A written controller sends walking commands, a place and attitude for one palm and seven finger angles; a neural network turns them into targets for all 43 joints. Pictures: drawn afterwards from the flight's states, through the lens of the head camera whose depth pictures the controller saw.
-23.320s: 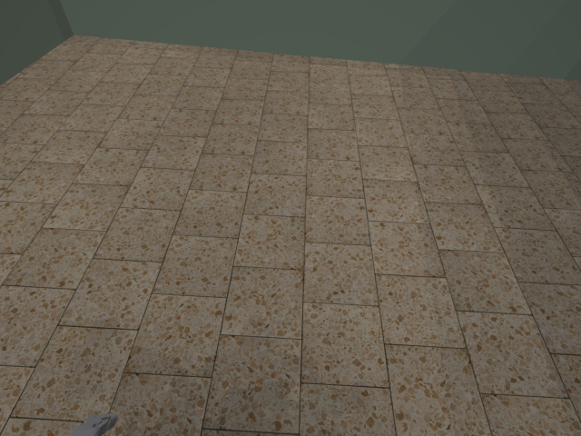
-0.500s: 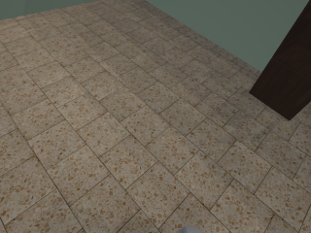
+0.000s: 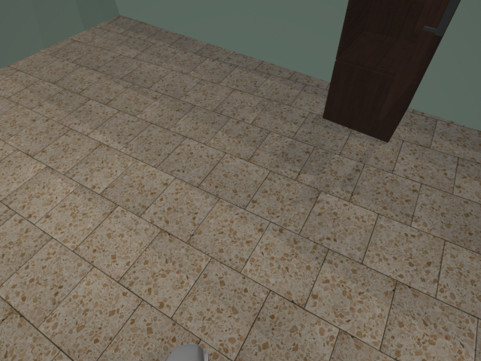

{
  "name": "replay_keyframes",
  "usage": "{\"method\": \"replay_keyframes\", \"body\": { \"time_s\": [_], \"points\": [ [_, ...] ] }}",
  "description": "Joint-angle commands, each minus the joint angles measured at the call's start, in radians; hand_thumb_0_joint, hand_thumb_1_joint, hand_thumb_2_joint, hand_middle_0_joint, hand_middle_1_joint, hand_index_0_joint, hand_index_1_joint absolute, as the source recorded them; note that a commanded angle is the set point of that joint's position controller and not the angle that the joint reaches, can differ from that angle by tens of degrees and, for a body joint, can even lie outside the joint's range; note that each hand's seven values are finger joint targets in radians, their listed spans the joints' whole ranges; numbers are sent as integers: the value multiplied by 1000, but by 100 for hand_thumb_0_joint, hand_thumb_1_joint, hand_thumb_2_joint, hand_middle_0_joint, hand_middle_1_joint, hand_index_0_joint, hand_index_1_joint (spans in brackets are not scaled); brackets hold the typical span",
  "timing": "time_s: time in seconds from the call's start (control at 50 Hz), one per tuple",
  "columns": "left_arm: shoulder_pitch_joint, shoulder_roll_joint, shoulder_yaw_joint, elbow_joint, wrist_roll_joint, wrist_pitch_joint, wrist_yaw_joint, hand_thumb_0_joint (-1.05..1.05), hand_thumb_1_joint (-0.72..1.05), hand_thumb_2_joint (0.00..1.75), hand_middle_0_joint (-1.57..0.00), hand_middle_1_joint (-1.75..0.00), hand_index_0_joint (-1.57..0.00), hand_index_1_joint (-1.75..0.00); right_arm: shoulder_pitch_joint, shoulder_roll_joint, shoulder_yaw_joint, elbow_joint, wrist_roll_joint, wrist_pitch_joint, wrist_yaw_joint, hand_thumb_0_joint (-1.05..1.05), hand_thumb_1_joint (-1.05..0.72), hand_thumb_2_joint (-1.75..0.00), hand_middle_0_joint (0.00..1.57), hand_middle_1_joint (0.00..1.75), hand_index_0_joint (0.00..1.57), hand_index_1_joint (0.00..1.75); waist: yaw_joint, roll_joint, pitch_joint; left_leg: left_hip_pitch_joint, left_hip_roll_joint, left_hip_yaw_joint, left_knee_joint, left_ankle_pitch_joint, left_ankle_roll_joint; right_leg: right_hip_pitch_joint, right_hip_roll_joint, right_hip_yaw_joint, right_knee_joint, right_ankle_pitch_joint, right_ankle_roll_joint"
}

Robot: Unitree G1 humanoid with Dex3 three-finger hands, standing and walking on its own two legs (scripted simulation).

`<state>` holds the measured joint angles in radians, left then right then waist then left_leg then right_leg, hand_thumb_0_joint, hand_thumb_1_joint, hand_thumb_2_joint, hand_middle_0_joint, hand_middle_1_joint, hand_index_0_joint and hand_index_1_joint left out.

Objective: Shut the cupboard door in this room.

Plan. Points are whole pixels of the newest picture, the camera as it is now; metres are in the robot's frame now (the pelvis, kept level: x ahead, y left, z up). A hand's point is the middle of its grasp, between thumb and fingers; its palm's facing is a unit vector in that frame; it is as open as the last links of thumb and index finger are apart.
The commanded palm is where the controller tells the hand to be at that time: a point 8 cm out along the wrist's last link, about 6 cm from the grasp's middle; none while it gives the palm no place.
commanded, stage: turn or walk to find it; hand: left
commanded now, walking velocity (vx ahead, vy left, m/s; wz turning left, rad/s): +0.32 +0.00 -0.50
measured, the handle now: (442, 10) +1.09 -0.59 +0.08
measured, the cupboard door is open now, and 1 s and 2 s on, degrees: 87 87 87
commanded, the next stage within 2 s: stand and wait in 0.70 s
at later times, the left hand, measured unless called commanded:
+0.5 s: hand (120, 337) +0.19 +0.27 -0.18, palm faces -0.17 -0.96 -0.21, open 7.4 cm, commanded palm none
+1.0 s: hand (216, 251) +0.37 +0.09 -0.15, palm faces -0.41 -0.88 -0.23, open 7.3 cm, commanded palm none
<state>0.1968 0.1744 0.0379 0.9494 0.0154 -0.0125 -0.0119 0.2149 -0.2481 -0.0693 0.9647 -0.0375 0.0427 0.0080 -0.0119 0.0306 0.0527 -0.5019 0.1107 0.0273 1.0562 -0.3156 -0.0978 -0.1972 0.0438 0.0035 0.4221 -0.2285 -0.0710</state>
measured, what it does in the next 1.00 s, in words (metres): walks ahead, turning right: left foot, then right foot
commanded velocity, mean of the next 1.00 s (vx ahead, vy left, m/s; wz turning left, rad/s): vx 0.10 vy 0.00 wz -0.31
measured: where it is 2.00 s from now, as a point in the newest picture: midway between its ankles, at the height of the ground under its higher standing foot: outside the picture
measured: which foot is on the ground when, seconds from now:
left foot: up 0.00-0.26, down 0.28-0.78, up 0.80-1.00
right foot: down 0.00-0.28, up 0.30-0.74, down 0.76-1.00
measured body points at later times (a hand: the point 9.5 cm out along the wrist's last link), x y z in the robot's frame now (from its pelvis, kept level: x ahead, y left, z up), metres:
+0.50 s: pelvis +0.11 +0.06 +0.00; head +0.15 +0.08 +0.45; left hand +0.20 +0.32 -0.16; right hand +0.12 -0.18 -0.13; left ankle +0.11 +0.16 -0.74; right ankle +0.07 -0.07 -0.65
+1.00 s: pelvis +0.19 -0.02 +0.00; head +0.21 -0.06 +0.44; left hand +0.39 +0.13 -0.13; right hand +0.10 -0.24 -0.17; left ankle +0.25 +0.14 -0.66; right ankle +0.17 -0.09 -0.74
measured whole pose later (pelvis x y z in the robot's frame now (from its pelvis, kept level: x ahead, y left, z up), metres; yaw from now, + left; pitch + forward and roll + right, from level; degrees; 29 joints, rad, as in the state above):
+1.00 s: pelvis +0.19 -0.02 +0.00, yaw -24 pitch +0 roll +2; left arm 0.11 0.14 0.02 0.98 0.00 -0.04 0.02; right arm 0.26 -0.19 -0.04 1.04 -0.02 0.03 -0.01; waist -0.05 0.04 0.07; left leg -0.48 0.11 0.04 1.08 -0.36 -0.08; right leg -0.23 0.00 -0.12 0.47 -0.24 -0.08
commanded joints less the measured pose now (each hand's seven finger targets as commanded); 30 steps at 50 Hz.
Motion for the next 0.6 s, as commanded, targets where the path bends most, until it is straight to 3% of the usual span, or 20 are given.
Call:
{"method": "replay_keyframes", "body": {
  "time_s": [0.0,0.08,0.14,0.18,0.22,0.24,0.26,0.28,0.3,0.32,0.36,0.4,0.42,0.5,0.58],
  "points": [
    [92,219,62,-27,2,-29,9,0,90,90,-20,-30,-20,-30,-96,-86,-21,-113,4,-39,3,0,-90,-90,20,30,20,30,57,-148,-10,-159,13,-14,-69,4,1,123,-269,353,-228,-176,-117],
    [132,216,61,-7,8,-35,9,0,90,90,-20,-30,-20,-30,-157,-72,-15,-144,10,-54,7,0,-90,-90,20,30,20,30,71,-147,11,-113,-11,-10,-207,-24,13,110,-270,387,-224,-149,-135],
    [122,226,61,0,8,-33,9,0,90,90,-20,-30,-20,-30,-161,-66,-8,-154,16,-65,7,0,-90,-90,20,30,20,30,59,-160,11,-19,-34,-6,-319,-29,27,69,-258,383,-198,-103,-129],
    [99,229,62,-1,8,-31,8,0,90,90,-20,-30,-20,-30,-122,-62,-6,-150,20,-76,4,0,-90,-90,20,30,20,30,37,-163,-7,134,-61,12,-430,-13,37,-6,-236,369,-153,-74,-112],
    [46,214,63,-12,-1,-24,8,0,90,90,-20,-30,-20,-30,7,-87,-8,-104,25,-90,-13,0,-90,-90,20,30,20,30,-30,-96,-47,418,-70,20,-607,101,37,-162,-163,304,-23,-12,-58],
    [50,167,54,-21,-7,-21,4,0,90,90,-20,-30,-20,-30,108,-143,-17,-70,23,-99,-27,0,-90,-90,20,30,20,30,-65,39,-116,613,34,-68,-684,73,56,-267,-75,228,147,-35,-12],
    [92,108,40,-26,-16,-20,-5,0,90,90,-20,-30,-20,-30,187,-245,-40,-56,13,-98,-29,0,-90,-90,20,30,20,30,-81,317,-190,758,316,-379,-751,22,131,-463,34,83,436,-338,50],
    [75,126,42,-36,-4,-17,-2,0,90,90,-20,-30,-20,-30,204,-269,-38,-63,16,-84,-29,0,-90,-90,20,30,20,30,-89,262,-155,649,421,-439,-801,-1,199,-486,-15,46,600,-403,66],
    [77,144,52,-32,5,-8,-6,0,90,90,-20,-30,-20,-30,135,-224,-25,-88,15,-75,-25,0,-90,-90,20,30,20,30,-55,174,-83,506,393,-372,-833,-65,212,-449,-58,45,664,-364,71],
    [65,143,58,-12,13,0,-9,0,90,90,-20,-30,-20,-30,89,-170,-13,-89,13,-81,-29,0,-90,-90,20,30,20,30,-33,170,-37,434,332,-317,-848,-11,181,-442,-75,42,710,-291,82],
    [69,137,60,3,11,9,-24,0,90,90,-20,-30,-20,-30,36,-118,9,-94,15,-85,-35,0,-90,-90,20,30,20,30,1,126,14,366,257,-138,-819,246,160,-411,-107,9,746,-178,96],
    [96,102,53,11,9,20,-20,0,90,90,-20,-30,-20,-30,74,-97,13,-71,16,-93,-38,0,-90,-90,20,30,20,30,18,95,-19,401,215,-10,-756,595,144,-398,-96,-4,784,-116,113],
    [104,95,53,11,6,27,-17,0,90,90,-20,-30,-20,-30,84,-93,12,-65,18,-94,-40,0,-90,-90,20,30,20,30,23,105,-34,413,209,30,-736,680,148,-397,-96,-10,797,-98,118],
    [52,79,52,-16,7,47,-14,0,90,90,-20,-30,-20,-30,103,-77,8,-41,21,-92,-42,0,-90,-90,20,30,20,30,28,115,-31,435,203,94,-712,752,167,-434,-104,-30,768,-34,133],
    [-79,72,43,-65,9,48,-16,0,90,90,-20,-30,-20,-30,152,-73,-5,-10,12,-84,-41,0,-90,-90,20,30,20,30,-10,137,-7,472,223,113,-683,762,197,-430,-122,-61,582,-46,128]
  ]
}}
